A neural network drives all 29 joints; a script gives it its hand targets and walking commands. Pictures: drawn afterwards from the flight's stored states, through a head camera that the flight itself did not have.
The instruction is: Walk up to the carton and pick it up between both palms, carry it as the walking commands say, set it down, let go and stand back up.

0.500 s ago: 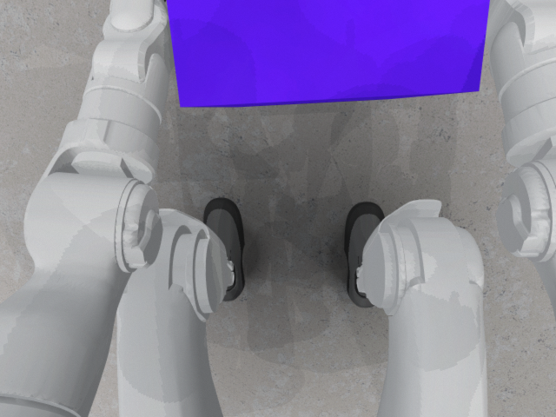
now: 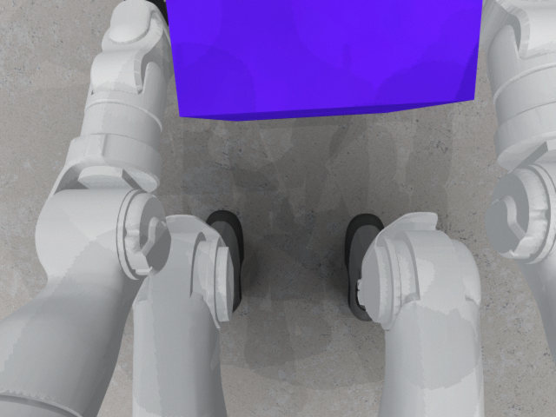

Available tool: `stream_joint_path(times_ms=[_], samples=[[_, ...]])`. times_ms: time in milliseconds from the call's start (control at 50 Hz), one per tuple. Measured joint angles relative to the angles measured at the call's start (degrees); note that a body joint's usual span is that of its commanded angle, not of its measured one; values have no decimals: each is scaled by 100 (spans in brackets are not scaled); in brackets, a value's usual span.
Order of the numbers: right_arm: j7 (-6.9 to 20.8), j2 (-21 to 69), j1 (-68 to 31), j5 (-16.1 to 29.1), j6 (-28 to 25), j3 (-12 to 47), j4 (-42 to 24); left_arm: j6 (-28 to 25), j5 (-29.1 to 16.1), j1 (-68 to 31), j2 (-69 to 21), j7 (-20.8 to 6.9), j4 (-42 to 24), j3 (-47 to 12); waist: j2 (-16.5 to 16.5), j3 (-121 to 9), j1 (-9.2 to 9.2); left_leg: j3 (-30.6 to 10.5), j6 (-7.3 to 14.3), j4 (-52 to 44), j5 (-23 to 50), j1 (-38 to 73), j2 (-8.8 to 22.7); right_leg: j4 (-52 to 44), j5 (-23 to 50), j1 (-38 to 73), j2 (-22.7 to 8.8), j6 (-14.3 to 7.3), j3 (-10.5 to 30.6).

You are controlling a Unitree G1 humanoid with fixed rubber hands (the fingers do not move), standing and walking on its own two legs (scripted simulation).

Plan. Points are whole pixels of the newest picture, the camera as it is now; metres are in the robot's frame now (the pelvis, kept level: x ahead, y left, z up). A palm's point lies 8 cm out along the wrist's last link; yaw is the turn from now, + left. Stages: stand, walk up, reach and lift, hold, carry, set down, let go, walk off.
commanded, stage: reach and lift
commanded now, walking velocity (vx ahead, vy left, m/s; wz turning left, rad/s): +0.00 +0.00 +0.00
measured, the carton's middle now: (311, 14) +0.55 -0.03 -0.23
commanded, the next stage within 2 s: none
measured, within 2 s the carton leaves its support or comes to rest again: leaves its support in 0.34 s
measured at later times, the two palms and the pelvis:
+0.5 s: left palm out of the picture +0.56 +0.14 -0.13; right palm out of the picture +0.56 -0.21 -0.13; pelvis -0.01 +0.00 +0.03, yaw -1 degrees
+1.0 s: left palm out of the picture +0.55 +0.14 -0.06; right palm out of the picture +0.56 -0.21 -0.05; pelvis +0.00 +0.00 +0.05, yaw -1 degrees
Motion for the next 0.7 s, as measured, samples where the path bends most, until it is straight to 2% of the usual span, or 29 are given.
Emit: stream_joint_path(times_ms=[100,200,300,400,500,600,700], samples=[[86,-67,8,14,141,-85,-125,185,98,-95,12,-54,-122,-62,-55,48,23,-38,-16,4,62,-50,-32,-5,51,-31,-21,-18,-35],[104,9,109,38,276,-66,-312,339,75,13,23,111,-292,-110,7,-32,-14,-32,-12,-33,46,-58,-32,-47,30,-29,-26,-9,-31],[-49,60,224,33,445,37,-623,426,-38,126,52,162,-472,-226,57,15,-30,-35,-13,-80,-36,90,-9,-106,-37,117,-15,-2,-36],[-184,-39,35,152,526,22,-1057,536,-137,-111,139,283,-868,-375,104,794,-4,-35,-28,-148,-113,727,-11,-176,-97,734,7,1,-22],[-184,-73,-214,107,614,-65,-1217,602,-87,-330,156,247,-1018,-168,82,1250,13,-37,-39,-231,-126,1111,16,-258,-68,1081,47,-6,-18],[-182,-37,-161,48,849,20,-1317,803,-70,-108,130,236,-1221,-150,28,1234,45,-46,-47,-277,-144,1278,44,-308,-60,1226,74,-23,-29],[-169,70,-170,-94,974,-151,-1395,981,-28,-49,138,223,-1398,-100,-44,1230,19,-55,-49,-401,-110,1483,35,-434,-34,1443,59,-37,-42]])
